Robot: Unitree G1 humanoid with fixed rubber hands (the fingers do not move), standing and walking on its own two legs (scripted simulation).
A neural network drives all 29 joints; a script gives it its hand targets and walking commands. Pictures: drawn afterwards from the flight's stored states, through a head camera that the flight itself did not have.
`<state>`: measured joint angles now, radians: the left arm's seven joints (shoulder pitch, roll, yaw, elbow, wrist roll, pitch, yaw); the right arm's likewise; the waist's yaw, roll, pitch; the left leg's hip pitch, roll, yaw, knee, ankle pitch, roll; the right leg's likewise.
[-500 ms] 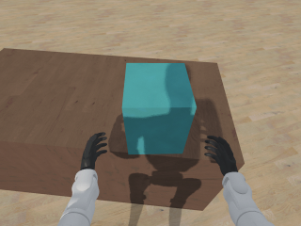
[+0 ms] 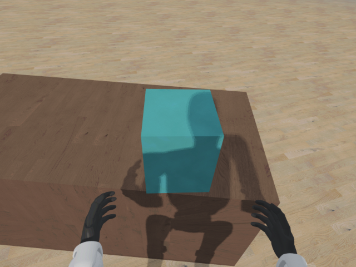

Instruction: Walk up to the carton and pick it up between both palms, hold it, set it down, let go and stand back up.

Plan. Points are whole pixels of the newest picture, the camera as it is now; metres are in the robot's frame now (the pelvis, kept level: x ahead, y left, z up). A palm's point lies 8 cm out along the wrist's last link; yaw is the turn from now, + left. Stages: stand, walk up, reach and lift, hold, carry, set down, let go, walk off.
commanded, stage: set down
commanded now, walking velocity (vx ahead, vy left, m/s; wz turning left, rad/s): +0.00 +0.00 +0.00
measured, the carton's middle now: (178, 141) +0.48 +0.04 -0.01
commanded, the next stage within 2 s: let go in 1.74 s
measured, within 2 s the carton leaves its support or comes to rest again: neither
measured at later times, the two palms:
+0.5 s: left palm (83, 235) +0.18 +0.23 -0.03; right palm (278, 246) +0.19 -0.20 -0.02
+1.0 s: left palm (82, 242) +0.18 +0.23 -0.04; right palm (277, 256) +0.18 -0.20 -0.04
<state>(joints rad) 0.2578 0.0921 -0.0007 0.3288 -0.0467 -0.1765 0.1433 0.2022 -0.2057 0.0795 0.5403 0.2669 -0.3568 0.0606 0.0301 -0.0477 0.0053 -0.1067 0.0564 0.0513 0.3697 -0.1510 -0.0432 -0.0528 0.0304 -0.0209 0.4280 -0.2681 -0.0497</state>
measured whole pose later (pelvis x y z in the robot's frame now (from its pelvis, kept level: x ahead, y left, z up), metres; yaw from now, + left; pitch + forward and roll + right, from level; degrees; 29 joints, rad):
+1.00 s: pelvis +0.02 +0.02 +0.01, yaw -1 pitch -5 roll +0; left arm 0.31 0.13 0.01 0.38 0.01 -0.03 0.07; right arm 0.28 -0.22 0.03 0.57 0.15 -0.25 0.07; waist 0.04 -0.03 0.02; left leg -0.06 0.04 0.08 0.32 -0.16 -0.02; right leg 0.01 0.02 0.01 0.31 -0.23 -0.02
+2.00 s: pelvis +0.03 +0.03 +0.00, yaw -1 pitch -6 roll +0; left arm 0.20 0.18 0.04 0.50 0.02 0.12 0.00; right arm 0.17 -0.17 -0.02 0.75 0.01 -0.22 0.01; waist 0.00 -0.01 0.07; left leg -0.08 0.04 0.09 0.38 -0.20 -0.01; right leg 0.01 0.01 0.02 0.35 -0.26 -0.01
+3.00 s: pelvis +0.00 +0.05 +0.00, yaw +0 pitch -4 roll -1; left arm 0.19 0.37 0.01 0.90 0.02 -0.02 -0.01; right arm 0.18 -0.36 0.00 0.94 -0.02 -0.03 0.01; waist 0.00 0.00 0.01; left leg -0.19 0.03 0.07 0.46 -0.20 0.02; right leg -0.09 0.00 0.00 0.41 -0.25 0.01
